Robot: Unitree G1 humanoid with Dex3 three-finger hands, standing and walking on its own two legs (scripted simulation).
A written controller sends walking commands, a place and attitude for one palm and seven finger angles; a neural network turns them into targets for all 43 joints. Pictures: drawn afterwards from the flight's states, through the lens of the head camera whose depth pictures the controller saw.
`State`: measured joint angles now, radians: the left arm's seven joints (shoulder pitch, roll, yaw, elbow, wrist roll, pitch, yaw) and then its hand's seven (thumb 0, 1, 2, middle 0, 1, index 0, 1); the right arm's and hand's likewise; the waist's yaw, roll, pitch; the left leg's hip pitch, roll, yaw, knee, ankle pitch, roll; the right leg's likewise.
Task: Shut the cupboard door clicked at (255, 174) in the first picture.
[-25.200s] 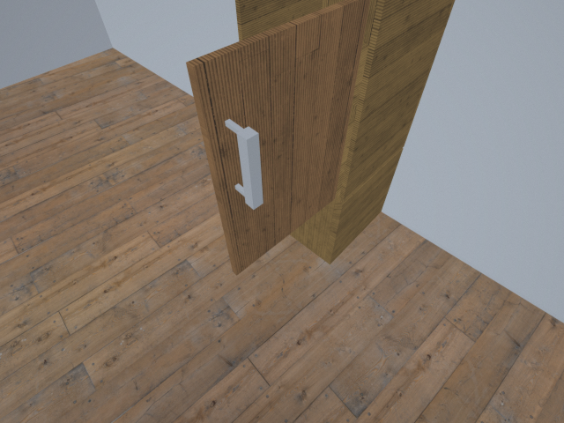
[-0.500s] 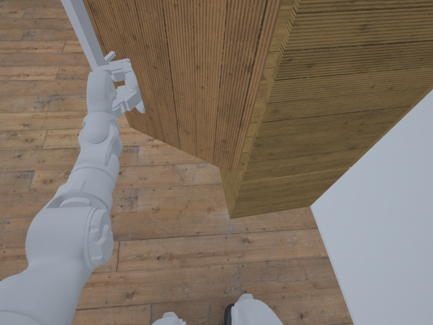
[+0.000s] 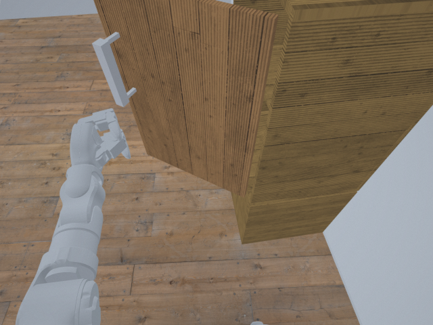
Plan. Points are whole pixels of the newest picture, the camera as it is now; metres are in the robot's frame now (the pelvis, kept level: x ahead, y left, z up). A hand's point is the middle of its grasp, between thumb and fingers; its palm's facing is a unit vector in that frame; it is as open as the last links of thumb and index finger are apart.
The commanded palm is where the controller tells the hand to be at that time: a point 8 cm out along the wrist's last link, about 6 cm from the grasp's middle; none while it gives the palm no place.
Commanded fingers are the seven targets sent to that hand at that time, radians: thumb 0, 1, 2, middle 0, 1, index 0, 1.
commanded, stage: draw the hand back to the body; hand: left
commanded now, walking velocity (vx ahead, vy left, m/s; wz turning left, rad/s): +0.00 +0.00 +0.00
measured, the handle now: (118, 71) +0.69 +0.23 +0.07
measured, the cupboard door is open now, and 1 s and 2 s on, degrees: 54 54 54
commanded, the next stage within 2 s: step back with the hand held close in 1.22 s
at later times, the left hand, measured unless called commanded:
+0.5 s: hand (49, 206) +0.27 +0.22 +0.15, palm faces +0.31 -0.92 -0.25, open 3.7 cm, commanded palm +0.22 +0.27 +0.17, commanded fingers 0.00 0.90 0.90 -0.64 -0.78 -0.64 -0.78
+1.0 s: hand out of the picture +0.17 +0.28 +0.18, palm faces +0.52 -0.75 -0.42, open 7.0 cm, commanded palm +0.13 +0.31 +0.20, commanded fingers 0.00 0.90 0.90 -0.20 -0.30 -0.20 -0.30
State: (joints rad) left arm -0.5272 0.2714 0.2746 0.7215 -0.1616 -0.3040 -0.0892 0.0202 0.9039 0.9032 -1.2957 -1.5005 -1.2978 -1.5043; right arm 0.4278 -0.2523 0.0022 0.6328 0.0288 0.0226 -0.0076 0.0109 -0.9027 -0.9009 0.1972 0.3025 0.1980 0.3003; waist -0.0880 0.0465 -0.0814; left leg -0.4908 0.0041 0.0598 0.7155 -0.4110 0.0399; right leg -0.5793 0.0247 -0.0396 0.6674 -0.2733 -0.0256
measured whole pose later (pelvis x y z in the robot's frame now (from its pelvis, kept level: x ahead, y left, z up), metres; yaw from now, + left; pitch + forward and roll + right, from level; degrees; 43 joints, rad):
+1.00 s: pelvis +0.01 +0.00 +0.03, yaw +3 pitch -4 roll +0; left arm 0.47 0.33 0.35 -0.35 -0.07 -0.11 0.11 0.02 0.90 0.90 -0.27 -0.37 -0.27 -0.38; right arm 0.21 -0.25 0.00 0.65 0.01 -0.10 -0.08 0.02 -0.90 -0.90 0.20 0.30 0.20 0.30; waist 0.07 0.09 0.01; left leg -0.06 -0.03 0.01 0.42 -0.29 0.04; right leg -0.14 0.00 -0.08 0.42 -0.21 -0.02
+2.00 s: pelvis -0.07 +0.02 +0.00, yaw +3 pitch -1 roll -1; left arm 0.49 0.38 0.45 -0.44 -0.01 -0.20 0.14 0.02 0.89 0.90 -0.21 -0.30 -0.21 -0.31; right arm 0.24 -0.22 0.01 0.53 0.01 -0.01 -0.09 0.01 -0.90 -0.90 0.20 0.30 0.20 0.30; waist 0.00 0.00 -0.01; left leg -0.37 -0.05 0.05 0.71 -0.33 0.09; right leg -0.43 -0.02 -0.01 0.65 -0.20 0.02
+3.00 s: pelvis -0.25 -0.01 +0.01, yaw +0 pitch +5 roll -3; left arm 0.48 0.38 0.42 -0.52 -0.06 -0.24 0.15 0.02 0.90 0.90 -0.20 -0.30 -0.20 -0.31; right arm 0.14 -0.15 0.02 0.66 -0.02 -0.14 -0.05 0.01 -0.90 -0.90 0.20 0.30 0.20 0.30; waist 0.04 -0.01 -0.04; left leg -0.53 0.09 0.07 0.40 0.04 0.03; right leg -0.13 0.05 0.00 0.46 -0.38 0.01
